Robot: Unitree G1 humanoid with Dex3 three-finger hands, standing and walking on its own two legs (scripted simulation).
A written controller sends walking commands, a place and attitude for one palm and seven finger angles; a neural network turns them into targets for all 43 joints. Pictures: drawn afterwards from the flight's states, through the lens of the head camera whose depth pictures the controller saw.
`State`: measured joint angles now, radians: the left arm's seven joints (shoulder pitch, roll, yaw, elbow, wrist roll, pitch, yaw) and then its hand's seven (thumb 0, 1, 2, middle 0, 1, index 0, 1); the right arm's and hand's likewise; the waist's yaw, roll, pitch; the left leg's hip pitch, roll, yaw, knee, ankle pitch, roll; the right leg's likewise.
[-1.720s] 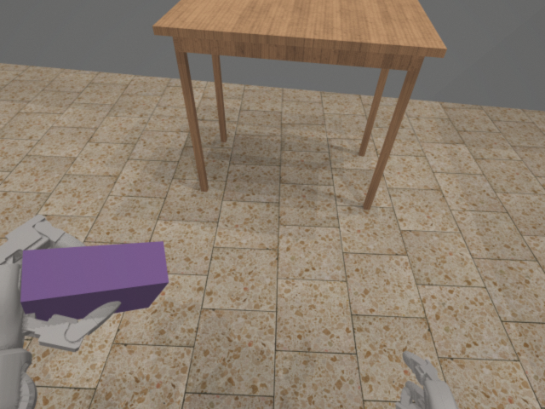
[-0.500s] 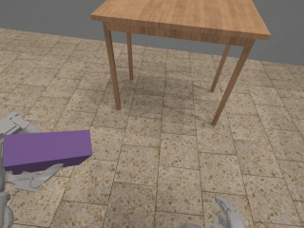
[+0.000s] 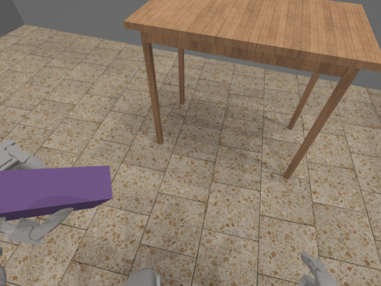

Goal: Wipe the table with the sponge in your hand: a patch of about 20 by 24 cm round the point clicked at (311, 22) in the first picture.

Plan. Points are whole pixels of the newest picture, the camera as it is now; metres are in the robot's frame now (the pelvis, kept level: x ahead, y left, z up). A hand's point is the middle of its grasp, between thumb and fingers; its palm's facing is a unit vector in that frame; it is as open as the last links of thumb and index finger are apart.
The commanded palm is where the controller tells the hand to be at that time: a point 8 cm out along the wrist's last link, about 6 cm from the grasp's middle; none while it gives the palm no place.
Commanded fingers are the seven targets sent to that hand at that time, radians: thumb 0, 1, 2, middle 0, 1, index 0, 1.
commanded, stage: walk to a spot facing it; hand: left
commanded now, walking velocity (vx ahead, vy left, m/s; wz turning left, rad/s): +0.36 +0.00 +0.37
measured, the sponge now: (71, 191) +0.22 +0.20 +0.16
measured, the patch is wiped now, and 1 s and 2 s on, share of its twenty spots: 0.00 0.00 0.00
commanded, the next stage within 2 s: turn to face it in 0.72 s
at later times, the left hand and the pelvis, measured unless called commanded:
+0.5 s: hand (59, 138) +0.31 +0.25 +0.18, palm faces +0.57 -0.69 -0.46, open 9.2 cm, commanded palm +0.26 +0.28 +0.18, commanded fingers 0.00 0.10 1.30 -1.20 -1.60 -1.20 -1.60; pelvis +0.15 -0.02 -0.02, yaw +10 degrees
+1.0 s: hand (43, 112) +0.37 +0.30 +0.18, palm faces +0.65 -0.64 -0.42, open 9.2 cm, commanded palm +0.30 +0.32 +0.18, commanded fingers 0.00 0.10 1.30 -1.20 -1.60 -1.20 -1.60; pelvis +0.24 +0.00 -0.01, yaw +18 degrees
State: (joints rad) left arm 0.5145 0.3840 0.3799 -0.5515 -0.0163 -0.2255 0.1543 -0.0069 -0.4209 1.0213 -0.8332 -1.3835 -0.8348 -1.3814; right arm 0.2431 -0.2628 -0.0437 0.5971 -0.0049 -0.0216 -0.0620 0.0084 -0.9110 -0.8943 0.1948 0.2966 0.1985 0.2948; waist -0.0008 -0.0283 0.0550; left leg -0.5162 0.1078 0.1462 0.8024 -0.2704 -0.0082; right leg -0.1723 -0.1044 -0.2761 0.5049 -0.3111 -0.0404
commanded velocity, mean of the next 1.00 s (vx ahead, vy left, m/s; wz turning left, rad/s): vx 0.22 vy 0.00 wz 0.24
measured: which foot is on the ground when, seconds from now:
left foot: up 0.00-0.10, down 0.12-0.46, up 0.48-0.78, down 0.80-1.00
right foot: down 0.00-0.12, up 0.14-0.42, down 0.44-0.80, up 0.82-1.00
